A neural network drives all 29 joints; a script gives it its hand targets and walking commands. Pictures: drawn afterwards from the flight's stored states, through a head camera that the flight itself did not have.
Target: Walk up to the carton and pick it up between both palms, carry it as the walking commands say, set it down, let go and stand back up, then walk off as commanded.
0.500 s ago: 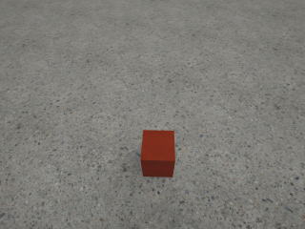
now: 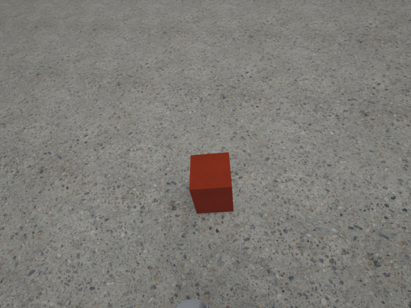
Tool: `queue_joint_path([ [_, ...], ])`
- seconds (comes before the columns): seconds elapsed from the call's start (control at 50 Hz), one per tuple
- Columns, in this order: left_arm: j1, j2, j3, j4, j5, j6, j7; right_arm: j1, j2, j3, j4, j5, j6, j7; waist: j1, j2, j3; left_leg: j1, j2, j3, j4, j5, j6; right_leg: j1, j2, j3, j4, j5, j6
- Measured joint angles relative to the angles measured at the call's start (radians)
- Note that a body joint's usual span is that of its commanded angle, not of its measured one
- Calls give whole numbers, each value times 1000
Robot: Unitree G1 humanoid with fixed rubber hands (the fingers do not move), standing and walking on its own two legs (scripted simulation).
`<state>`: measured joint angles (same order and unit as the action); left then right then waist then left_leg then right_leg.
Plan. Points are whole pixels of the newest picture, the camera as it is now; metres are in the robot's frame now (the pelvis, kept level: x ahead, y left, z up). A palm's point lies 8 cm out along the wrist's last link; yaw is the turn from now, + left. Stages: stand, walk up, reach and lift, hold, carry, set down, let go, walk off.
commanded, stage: walk off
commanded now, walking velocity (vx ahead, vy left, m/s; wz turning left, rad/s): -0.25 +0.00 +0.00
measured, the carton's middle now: (212, 183) +0.80 +0.07 -0.64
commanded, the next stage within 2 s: none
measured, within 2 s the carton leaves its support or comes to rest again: neither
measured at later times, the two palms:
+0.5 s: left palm out of the picture -0.10 +0.26 -0.15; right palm out of the picture -0.09 -0.25 -0.12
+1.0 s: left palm out of the picture -0.24 +0.23 -0.14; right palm out of the picture -0.24 -0.28 -0.13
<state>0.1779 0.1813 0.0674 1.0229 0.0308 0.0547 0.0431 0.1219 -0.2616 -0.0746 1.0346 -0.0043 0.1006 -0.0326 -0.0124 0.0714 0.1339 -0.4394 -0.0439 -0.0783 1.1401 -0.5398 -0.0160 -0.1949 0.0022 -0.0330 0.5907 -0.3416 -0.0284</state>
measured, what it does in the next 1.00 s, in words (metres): walks backwards: left foot, then right foot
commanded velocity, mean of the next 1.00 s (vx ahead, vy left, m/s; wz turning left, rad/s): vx -0.25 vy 0.00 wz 0.00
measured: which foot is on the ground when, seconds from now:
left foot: up 0.00-0.22, down 0.24-0.62, up 0.64-1.00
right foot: down 0.00-0.24, up 0.26-0.58, down 0.60-1.00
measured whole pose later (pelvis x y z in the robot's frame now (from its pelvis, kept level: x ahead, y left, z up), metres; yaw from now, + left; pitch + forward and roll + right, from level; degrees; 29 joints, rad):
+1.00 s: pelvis -0.31 -0.02 +0.00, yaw +3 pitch -3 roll +0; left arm 0.11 0.19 0.06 0.98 0.02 0.06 0.04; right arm 0.14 -0.24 -0.08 1.02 0.00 0.08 -0.04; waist -0.02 0.00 0.12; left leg -0.17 0.01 0.00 0.67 -0.47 -0.03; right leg -0.31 -0.02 -0.10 0.56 -0.21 -0.03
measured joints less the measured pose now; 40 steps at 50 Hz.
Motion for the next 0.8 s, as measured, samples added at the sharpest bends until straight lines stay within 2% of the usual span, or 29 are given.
queue_joint_path([
  [0.04,0,-3,0,-7,-2,6,2,9,-4,-5,10,-2,3,4,-3,-2,-7,10,-13,-6,48,2,-10,-11,-3,-11,-11,22,-2],
  [0.1,-16,1,2,-15,-6,7,3,17,0,-8,14,-8,1,2,-2,-19,-13,65,-3,10,-8,-5,-24,-38,-9,-22,-15,49,-4],
  [0.2,-58,8,-2,-19,-7,7,1,16,16,-5,11,1,-16,-9,-4,-56,-11,212,50,65,-342,20,-24,-88,-14,-46,-20,102,2],
  [0.24,-68,15,1,-16,-13,12,-4,22,24,-3,7,3,-27,-11,-13,-74,-13,282,59,80,-539,134,-11,-120,-19,-56,-5,117,10],
  [0.26,-72,25,4,-15,-18,14,-6,25,35,-3,10,1,-32,-10,-10,-101,-8,281,45,88,-560,167,5,-137,-29,-41,18,111,19],
  [0.3,-59,38,13,-16,-16,21,-1,39,47,7,11,-7,-33,-6,3,-124,-14,255,46,105,-545,181,27,-197,-1,17,174,-90,33],
  [0.32,-46,44,16,-17,-11,25,1,42,51,11,10,-15,-33,-5,4,-128,-17,246,53,112,-541,184,31,-227,22,43,284,-151,31],
  [0.38,-22,63,25,-3,-8,36,-8,46,64,13,-5,-26,-31,-10,1,-145,-23,226,61,131,-553,211,33,-267,61,109,541,-176,37],
  [0.42,-15,69,30,3,-7,38,-12,41,69,17,-19,-25,-31,-14,4,-150,-24,207,62,142,-557,232,32,-251,66,133,599,-173,52],
  [0.5,-16,67,26,-1,-7,32,-9,10,68,22,-36,-18,-39,-14,5,-129,-15,163,73,156,-556,271,27,-153,33,107,477,-206,82],
  [0.54,-20,64,20,-6,-15,29,-7,-8,66,25,-39,-18,-42,-11,6,-112,-7,144,82,164,-560,294,20,-87,8,75,339,-221,84],
  [0.58,-23,59,14,-8,-25,23,-7,-22,64,24,-40,-18,-39,-6,5,-93,-1,123,91,171,-559,316,10,-9,-9,50,154,-181,76],
  [0.6,-21,58,11,-10,-28,18,-8,-22,62,22,-40,-15,-36,-3,7,-86,-2,109,93,174,-552,324,5,38,-16,44,30,-105,70],
  [0.62,-24,44,10,-5,-26,12,-7,-25,50,17,-38,-10,-32,0,1,-51,9,96,111,160,-538,330,-1,53,2,28,-15,-55,51],
  [0.64,-21,32,7,-5,-26,9,-8,-21,40,12,-35,-9,-27,-1,-10,-25,15,74,112,133,-489,239,-6,49,15,13,-17,-36,29],
  [0.68,-7,19,0,-16,-14,1,-8,-1,27,3,-33,-12,-12,-7,-10,-12,11,9,62,67,-283,57,-2,28,9,3,-3,-25,2],
  [0.7,0,12,0,-20,-7,-3,-8,6,20,1,-28,-13,-5,-4,-3,-10,10,-14,33,37,-173,28,3,21,4,4,-2,-18,-3],
  [0.74,11,-2,-3,-21,0,-1,-6,15,5,-6,-14,-6,2,7,0,1,6,-37,-6,-8,-4,30,4,16,3,-2,-15,3,-6],
  [0.8,12,-7,-2,-28,-6,7,-2,28,-3,-14,1,-6,6,12,-6,1,-13,-17,-27,-24,97,39,-12,-5,0,-18,-26,32,-10],
])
